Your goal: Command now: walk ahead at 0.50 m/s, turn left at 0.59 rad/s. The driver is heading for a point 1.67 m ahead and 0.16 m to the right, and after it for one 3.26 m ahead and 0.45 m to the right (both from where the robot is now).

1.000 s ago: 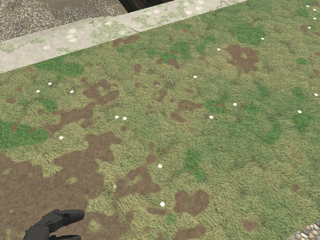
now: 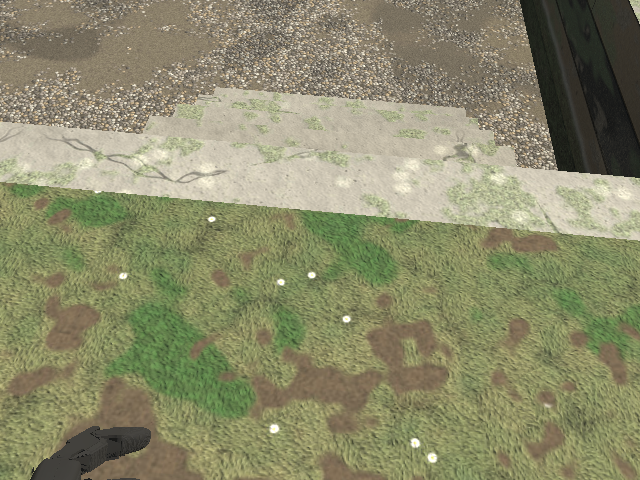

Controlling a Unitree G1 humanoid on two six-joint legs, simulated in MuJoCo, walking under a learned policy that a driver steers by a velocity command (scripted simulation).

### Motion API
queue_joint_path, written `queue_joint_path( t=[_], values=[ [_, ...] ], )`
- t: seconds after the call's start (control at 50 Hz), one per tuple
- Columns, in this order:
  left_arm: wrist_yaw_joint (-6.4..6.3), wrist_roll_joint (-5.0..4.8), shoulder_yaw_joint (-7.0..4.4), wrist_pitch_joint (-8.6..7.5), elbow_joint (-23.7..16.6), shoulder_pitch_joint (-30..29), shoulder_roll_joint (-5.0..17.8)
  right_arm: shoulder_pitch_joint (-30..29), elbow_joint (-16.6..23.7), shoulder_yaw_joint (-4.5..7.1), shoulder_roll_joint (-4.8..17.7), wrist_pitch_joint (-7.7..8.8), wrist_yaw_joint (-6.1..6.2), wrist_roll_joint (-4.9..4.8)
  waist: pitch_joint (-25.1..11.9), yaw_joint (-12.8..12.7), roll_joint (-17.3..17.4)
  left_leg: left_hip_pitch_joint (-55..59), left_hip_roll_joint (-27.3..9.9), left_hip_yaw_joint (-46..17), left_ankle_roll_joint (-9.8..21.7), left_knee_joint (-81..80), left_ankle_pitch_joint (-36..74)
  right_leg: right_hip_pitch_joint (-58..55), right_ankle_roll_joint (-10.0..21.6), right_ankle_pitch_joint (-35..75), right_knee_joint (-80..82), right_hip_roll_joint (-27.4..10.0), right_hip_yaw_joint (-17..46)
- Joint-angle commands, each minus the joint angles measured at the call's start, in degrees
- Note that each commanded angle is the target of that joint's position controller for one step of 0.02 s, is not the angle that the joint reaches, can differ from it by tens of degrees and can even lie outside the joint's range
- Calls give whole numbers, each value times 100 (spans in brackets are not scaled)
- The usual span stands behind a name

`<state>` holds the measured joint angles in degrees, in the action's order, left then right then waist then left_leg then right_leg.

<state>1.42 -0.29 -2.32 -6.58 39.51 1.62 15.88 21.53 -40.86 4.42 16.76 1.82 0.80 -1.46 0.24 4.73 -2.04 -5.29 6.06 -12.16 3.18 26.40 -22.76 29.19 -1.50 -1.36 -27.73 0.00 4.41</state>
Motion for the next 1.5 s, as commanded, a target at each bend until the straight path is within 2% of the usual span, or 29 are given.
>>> queue_joint_path(
  t=[0.02,0.04,0.06,0.08,0.12,0.18,0.32,0.46,0.52,0.54,0.56,0.58,0.6,0.66,0.76,0.86,0.96,1.02,1.06,1.08,1.1,1.12,1.14,1.18,1.26,1.36,1.38,1.44,1.5],
  values=[
    [-59,63,-411,-173,-208,877,1014,-296,428,100,491,50,11,37,-745,-842,853,-632,-955,-929,452,889,1983,-2143,458,-257,219,-373,185],
    [-111,109,-486,-156,-136,1761,1349,-141,541,-31,136,65,10,162,-1579,-1075,-38,-1480,-469,-285,197,2612,578,-3663,780,-498,188,-1446,1314],
    [-36,142,-564,-85,120,2055,1682,691,681,-77,44,127,8,-79,-1888,-611,-2125,-3497,-13,189,-70,4195,-1294,-4869,1691,-2068,894,-2467,4176],
    [-10,23,-431,-77,-7,1843,1032,551,419,25,640,121,33,-118,-1280,-791,-1118,-4014,-425,-15,-160,4816,-882,-4444,1562,-3149,1150,-2313,4133],
    [-19,70,-284,-3,-33,1405,640,-390,517,67,738,84,21,25,-327,-824,-138,-3831,-747,297,-191,4712,41,-3105,1234,-2099,1231,-1765,2420],
    [-28,100,-210,-13,105,1227,462,-534,586,41,440,106,-63,29,-35,-556,-385,-3338,-1025,453,-181,3972,451,-2257,1256,-860,1563,-1299,1363],
    [-72,-41,-293,38,452,1524,894,-1475,788,-145,87,200,-159,96,80,-759,-222,-3250,-1166,961,-323,1818,1820,-2267,1353,301,1915,-1198,305],
    [-80,-152,-317,225,810,2023,1116,-2262,1050,-110,248,276,-305,10,272,-896,-344,-2662,-876,1202,-89,507,1821,-2833,1124,577,1555,-1488,159],
    [-132,-149,-275,291,833,1907,1062,-820,624,149,715,273,-244,99,-603,-73,-196,-375,-591,1436,296,69,1851,-2528,788,2308,-219,-1082,-347],
    [-148,17,-132,263,658,1863,746,251,446,279,1163,237,-164,166,-1465,335,502,1336,-1714,178,686,248,2082,-1350,537,811,-2045,-764,-624],
    [-115,18,61,136,534,2474,129,386,388,327,1593,216,-176,182,-2047,-57,1996,2793,-2887,-2453,1591,-433,1061,772,228,-2945,-3867,200,-483],
    [-79,-105,-85,46,609,2138,759,401,380,202,1041,218,-194,113,-1856,177,1359,2579,-2791,-2780,1531,-808,254,1444,267,-3148,-4525,-72,135],
    [-52,-206,-152,-1,446,1649,960,25,398,116,850,242,-199,97,-1049,100,1115,1899,-2581,-1951,1304,-901,465,1741,335,-2629,-4551,-332,34],
    [-77,-42,-163,83,445,1429,769,-747,432,-6,471,286,-247,188,-297,-423,716,143,-1967,-625,1070,-1356,1848,966,232,-1582,-3801,-797,-46],
    [-113,26,-106,272,338,1073,462,-630,150,66,654,415,-195,145,3,-540,547,-372,-1848,134,1162,-1848,2571,992,0,-680,-2772,-831,-108],
    [-11,-9,-27,193,110,104,305,-232,-141,92,827,352,-110,93,233,-201,508,-260,-1651,688,890,-1912,2403,748,37,684,-1067,-603,-285],
    [134,-61,-21,127,-184,-561,390,198,-492,121,925,234,-75,38,402,-28,541,557,-1998,601,798,-1558,2480,833,247,355,-336,-443,-296],
    [173,-43,-89,90,-147,-227,571,123,-583,154,1022,146,-33,29,164,-293,696,922,-2067,611,627,-986,3638,180,487,-268,-93,-229,-481],
    [90,-2,-319,89,277,1245,1005,22,-547,76,874,94,2,73,-820,-998,565,344,-1573,1033,334,793,4599,-2061,828,-42,-52,-157,-564],
    [42,111,-448,106,384,2068,1550,445,-358,-89,411,164,-16,154,-1808,-1048,-386,-1599,-977,1341,-26,2939,2772,-4368,1535,-85,-213,-1574,1384],
    [71,17,-432,144,503,2344,1490,757,-444,-194,98,279,-50,138,-2350,-994,-1366,-3064,-241,831,-211,4228,-1046,-5307,2052,-1144,634,-2240,3493],
    [61,-57,-302,151,476,2164,1064,224,-385,-46,689,363,-94,-4,-1711,-1128,-844,-3726,-574,449,-142,4769,-996,-4899,1803,-1858,902,-2076,3240],
    [45,-60,-252,161,414,1731,925,-234,-241,-10,808,407,-107,-83,-953,-1011,-565,-3921,-874,656,-79,4671,-441,-4067,1593,-1700,1049,-1901,2470],
    [60,51,-167,151,327,1134,636,-523,-210,15,709,371,-66,49,-258,-669,-203,-3437,-1275,790,-117,4070,376,-2644,1452,-812,1421,-1483,1536],
    [48,50,-182,39,447,1060,644,-355,-282,-15,377,175,-32,88,-109,-364,-282,-3004,-1434,843,-303,3480,940,-1888,1570,39,1933,-1271,774],
    [-72,12,-230,84,669,1416,824,-1291,-64,-76,213,210,-71,124,143,-619,-127,-3230,-1373,961,-414,1795,2409,-2054,1382,479,2071,-1056,97],
    [112,645,-46,-83,727,1887,273,-866,-285,-358,-157,195,-355,930,67,-668,-69,-3297,-1183,1144,-433,1793,2714,-2199,1674,-121,2012,-1129,82],
    [328,523,-94,-113,879,2124,565,-1625,-13,-285,175,152,-464,697,356,-828,-128,-3519,-1165,1050,-292,1205,2687,-2487,1715,-403,1959,-1313,193],
    [311,469,-60,-50,995,2252,624,-2061,171,-336,244,173,-379,596,430,-880,-154,-3486,-1061,1056,-108,656,2415,-3124,1603,-296,1896,-1508,213]
  ],
)
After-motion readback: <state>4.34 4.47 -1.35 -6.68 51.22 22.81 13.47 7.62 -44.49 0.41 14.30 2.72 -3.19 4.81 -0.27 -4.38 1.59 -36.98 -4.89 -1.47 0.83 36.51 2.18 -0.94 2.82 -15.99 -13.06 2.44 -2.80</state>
